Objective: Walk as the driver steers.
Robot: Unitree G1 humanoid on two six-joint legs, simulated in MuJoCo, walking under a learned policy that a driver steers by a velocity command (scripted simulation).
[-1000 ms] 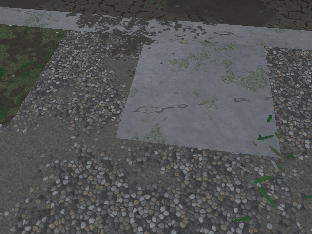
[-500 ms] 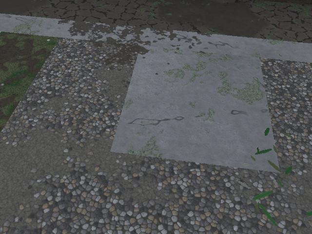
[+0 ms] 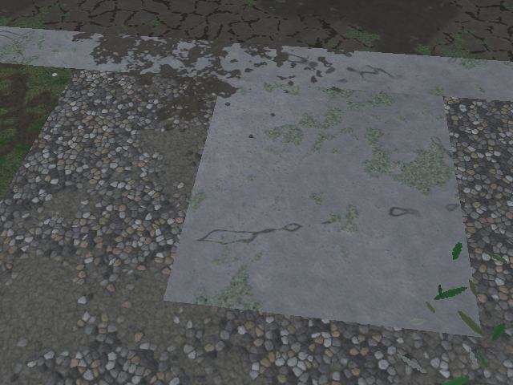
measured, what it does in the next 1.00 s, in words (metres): walks ahead: left foot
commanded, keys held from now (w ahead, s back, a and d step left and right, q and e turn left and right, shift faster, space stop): w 0.56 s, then w+e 0.44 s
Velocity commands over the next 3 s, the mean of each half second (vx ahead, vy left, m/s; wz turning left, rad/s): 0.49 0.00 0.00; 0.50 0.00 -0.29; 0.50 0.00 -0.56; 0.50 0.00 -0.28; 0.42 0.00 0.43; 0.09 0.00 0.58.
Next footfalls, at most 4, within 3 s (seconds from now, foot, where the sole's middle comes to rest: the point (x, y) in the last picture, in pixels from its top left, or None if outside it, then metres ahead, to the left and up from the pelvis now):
0.46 left None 0.45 0.15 -0.76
1.02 right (299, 276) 0.75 -0.10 -0.76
1.52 left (266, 185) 1.08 -0.02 -0.76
2.00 right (376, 173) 1.12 -0.38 -0.76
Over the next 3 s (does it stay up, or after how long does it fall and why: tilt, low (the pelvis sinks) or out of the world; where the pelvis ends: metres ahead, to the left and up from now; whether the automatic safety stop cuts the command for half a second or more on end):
stays up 1.28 -0.36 0.01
